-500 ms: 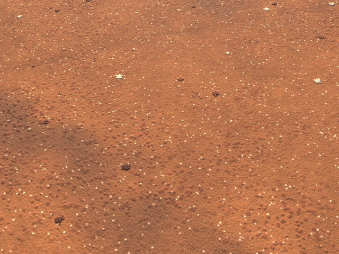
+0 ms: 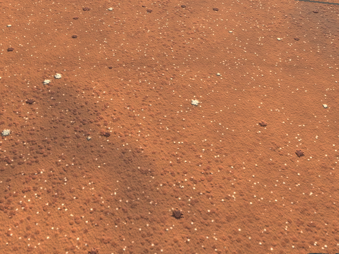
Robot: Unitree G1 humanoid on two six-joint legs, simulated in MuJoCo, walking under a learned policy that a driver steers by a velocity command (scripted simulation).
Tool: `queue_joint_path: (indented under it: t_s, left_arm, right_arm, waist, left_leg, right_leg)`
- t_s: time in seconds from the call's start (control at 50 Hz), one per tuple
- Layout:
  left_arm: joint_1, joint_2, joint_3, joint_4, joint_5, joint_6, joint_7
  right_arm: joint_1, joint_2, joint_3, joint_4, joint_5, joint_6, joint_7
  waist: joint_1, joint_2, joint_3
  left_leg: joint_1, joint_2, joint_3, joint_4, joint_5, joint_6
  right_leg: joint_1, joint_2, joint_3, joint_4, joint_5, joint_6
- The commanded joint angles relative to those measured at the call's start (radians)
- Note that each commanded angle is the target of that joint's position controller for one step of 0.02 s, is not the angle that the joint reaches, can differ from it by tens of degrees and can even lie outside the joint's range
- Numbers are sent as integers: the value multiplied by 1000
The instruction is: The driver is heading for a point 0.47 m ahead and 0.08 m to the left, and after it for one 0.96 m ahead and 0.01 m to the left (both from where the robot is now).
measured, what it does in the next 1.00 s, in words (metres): walks ahead, turning left: right foot, then left foot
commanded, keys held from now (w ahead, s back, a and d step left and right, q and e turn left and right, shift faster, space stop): w+q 0.56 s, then q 0.04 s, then e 0.40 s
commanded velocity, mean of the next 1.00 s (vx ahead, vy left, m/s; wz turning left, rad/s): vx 0.38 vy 0.00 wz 0.33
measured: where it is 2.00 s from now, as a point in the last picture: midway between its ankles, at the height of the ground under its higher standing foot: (168, 228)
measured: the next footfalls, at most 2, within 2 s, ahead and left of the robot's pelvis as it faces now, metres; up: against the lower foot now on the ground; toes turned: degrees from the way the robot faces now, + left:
right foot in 0.44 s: +0.45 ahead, -0.09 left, +0.00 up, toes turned +19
left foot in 0.86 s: +0.54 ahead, +0.21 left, +0.00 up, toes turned +20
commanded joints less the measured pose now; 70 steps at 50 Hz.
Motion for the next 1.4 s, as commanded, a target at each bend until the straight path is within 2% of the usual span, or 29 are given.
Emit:
queue_joint_path:
  t_s: [0.02, 0.06, 0.14, 0.24, 0.32, 0.38, 0.42, 0.44, 0.46, 0.48, 0.5, 0.54, 0.6, 0.7, 0.78, 0.84, 0.86, 0.88, 0.9, 0.92, 0.96, 1.02, 1.2, 1.24, 1.26, 1.28, 1.3, 1.34, 1.4]
  left_arm:
    - [-106, 140, 12, -159, -44, -91, -27]
    - [-123, 132, 15, -151, -3, -100, -14]
    - [-90, 102, 18, -157, 18, -56, -13]
    - [-272, 52, -3, -210, 15, -55, -19]
    - [-353, 80, 4, -243, -3, -68, -35]
    - [-316, 117, 20, -241, -6, -82, -43]
    - [-157, 154, 44, -204, 4, -93, -34]
    - [-7, 206, 58, -192, 20, -95, -25]
    - [82, 279, 77, -155, 28, -80, -28]
    - [66, 187, 58, -166, 0, -75, -33]
    - [22, 124, 41, -179, -2, -67, -27]
    - [-57, 90, 26, -175, 12, -55, -23]
    - [-92, 74, 21, -158, 15, -62, -20]
    - [-106, 128, 29, -102, -3, -52, -27]
    - [-37, 165, 34, -59, -26, -23, -25]
    - [-46, 148, 27, -50, -36, -15, -20]
    - [-27, 111, 15, -60, -17, -22, -20]
    - [56, 39, -11, -69, 8, -29, -23]
    - [96, 57, -15, -62, -12, -15, -21]
    - [64, 139, 13, -61, -30, 5, -18]
    - [21, 132, 25, -66, -25, 50, 5]
    - [51, 94, 29, -74, -12, 101, 27]
    - [-7, 98, 33, -153, -5, 107, -25]
    - [35, 147, 54, -143, 8, 105, -20]
    - [19, 274, 79, -180, 6, 103, 2]
    - [24, 288, 73, -205, 43, 83, -8]
    - [-1, 263, 68, -205, 52, 61, -14]
    - [-103, 196, 52, -220, 7, 47, -4]
    - [-111, 157, 34, -234, 1, 53, 16]
  right_arm:
    - [296, -186, -59, -6, -8, -18, -14]
    - [171, -132, -42, -30, -8, -22, -17]
    - [136, -135, -40, -54, -15, -25, -36]
    - [200, -165, -49, -30, -5, -13, -60]
    - [261, -161, -50, -3, 3, -2, -64]
    - [255, -156, -51, -2, 0, 7, -69]
    - [228, -118, -38, -16, -4, 10, -66]
    - [230, -62, -16, -37, -19, 7, -62]
    - [381, -3, 3, -62, 9, -2, -61]
    - [377, -109, -12, -36, 19, -4, -64]
    - [261, -167, -29, -46, 13, 1, -63]
    - [162, -150, -34, -73, -9, 5, -62]
    - [171, -90, -30, -84, 5, 23, -52]
    - [125, -6, 7, -93, -28, 15, -49]
    - [6, -43, -1, -111, -27, -2, -32]
    - [72, -95, -24, -84, -40, -14, -39]
    - [118, -161, -42, -83, -54, -15, -53]
    - [161, -219, -52, -99, -82, 2, -70]
    - [181, -173, -40, -97, -66, 21, -68]
    - [167, -146, -34, -93, -48, 32, -63]
    - [59, -109, -21, -87, -32, 33, -62]
    - [-52, -102, -24, -73, -52, 28, -65]
    - [-73, -150, -45, -6, -11, 43, -82]
    - [-2, -99, -38, 34, -7, 54, -80]
    - [28, -45, -23, 9, -51, 58, -74]
    - [-95, -85, -34, -29, -47, 55, -84]
    - [-117, -107, -43, -31, -28, 56, -90]
    - [-62, -119, -56, 13, -31, 64, -105]
    - [-27, -106, -59, 26, -30, 56, -103]
  waist:
    - [-153, 99, -271]
    - [-69, -10, -136]
    - [-9, 20, -96]
    - [-74, 57, -57]
    - [-104, 76, -52]
    - [-72, 110, -59]
    - [14, 111, -141]
    - [75, 17, -284]
    - [11, -327, -406]
    - [32, -252, -351]
    - [62, -152, -218]
    - [32, -77, -82]
    - [-14, -118, -36]
    - [-35, -102, -97]
    - [6, -105, -114]
    - [-51, -91, -144]
    - [-61, -37, -202]
    - [-47, 154, -317]
    - [-73, 250, -434]
    - [-84, 169, -380]
    - [-41, 121, -223]
    - [18, 152, -143]
    - [23, 126, -164]
    - [20, -26, -114]
    - [-31, -362, -77]
    - [46, -308, -99]
    - [36, -214, -98]
    - [-18, -133, -93]
    - [-35, -139, -143]
  left_leg:
    - [819, 333, -707, -350, -132, 252]
    - [537, 249, -497, -359, 91, 194]
    - [328, 193, -370, -418, 298, 197]
    - [245, 107, -279, -402, 210, 121]
    - [309, 139, -367, -341, 110, 96]
    - [390, 174, -456, -249, 122, 77]
    - [358, 112, -432, -90, 208, 33]
    - [238, 50, -353, 178, 83, -5]
    - [-128, -89, -227, 503, -406, -76]
    - [-259, -4, -246, 641, -409, -90]
    - [-291, 32, -227, 673, -313, -98]
    - [-244, 93, -188, 612, -195, -106]
    - [-156, 125, -153, 524, -173, -117]
    - [5, 97, -85, 165, 1, -138]
    - [93, 43, -70, -47, 129, -130]
    - [298, 32, -68, -241, 286, -78]
    - [455, 139, -147, -216, 598, -36]
    - [727, 393, -344, -121, 965, 101]
    - [744, 495, -462, -145, 906, 210]
    - [658, 448, -420, -196, 700, 199]
    - [477, 367, -303, -280, 386, 138]
    - [226, 313, -163, -372, 205, 118]
    - [262, 356, -47, -278, 136, 63]
    - [153, 257, 59, -63, -84, -66]
    - [-106, 92, 153, 255, -427, -188]
    - [-180, 20, -30, 444, -523, -187]
    - [-192, 39, -88, 511, -444, -165]
    - [-198, 67, -116, 497, -280, -152]
    - [-132, 41, -116, 503, -174, -173]
  right_leg:
    - [-731, 26, 213, 468, 32, -42]
    - [-624, -45, 203, 293, 161, -41]
    - [-507, -58, 180, 135, 247, 17]
    - [-440, 11, 158, -243, 565, 50]
    - [-397, 45, 185, -379, 605, 31]
    - [-354, 48, 202, -420, 485, -8]
    - [-111, 31, 188, -471, 480, -64]
    - [153, -130, 339, -445, 426, -128]
    - [476, -356, 810, -529, 222, -298]
    - [451, -375, 914, -585, -10, -289]
    - [329, -329, 749, -602, -2, -241]
    - [108, -248, 521, -637, 236, -206]
    - [-23, -201, 322, -683, 552, -206]
    - [-75, -153, 149, -661, 993, -235]
    - [-12, -143, 176, -595, 925, -203]
    - [-41, -109, 213, -458, 790, -138]
    - [-120, -48, 188, -344, 636, -86]
    - [-363, 38, 136, -95, 150, -16]
    - [-431, 59, 167, 109, -229, 14]
    - [-478, 33, 188, 228, -214, 26]
    - [-526, -5, 171, 268, -90, 48]
    - [-380, -9, 130, 232, 51, 74]
    - [-167, 2, 49, -239, 253, -28]
    - [-58, -7, 148, -453, 427, -103]
    - [25, -268, 527, -543, 716, -236]
    - [-57, -340, 653, -602, 692, -375]
    - [-72, -294, 591, -618, 578, -349]
    - [-62, -209, 482, -595, 485, -244]
    - [-49, -159, 427, -573, 600, -231]
Velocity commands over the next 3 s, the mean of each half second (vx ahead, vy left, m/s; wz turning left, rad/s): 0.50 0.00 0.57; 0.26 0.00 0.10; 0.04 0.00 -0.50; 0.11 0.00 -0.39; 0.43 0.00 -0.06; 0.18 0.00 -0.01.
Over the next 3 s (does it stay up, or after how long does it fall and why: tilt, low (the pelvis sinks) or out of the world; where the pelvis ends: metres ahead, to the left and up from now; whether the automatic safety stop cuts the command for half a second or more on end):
stays up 0.90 -0.03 0.02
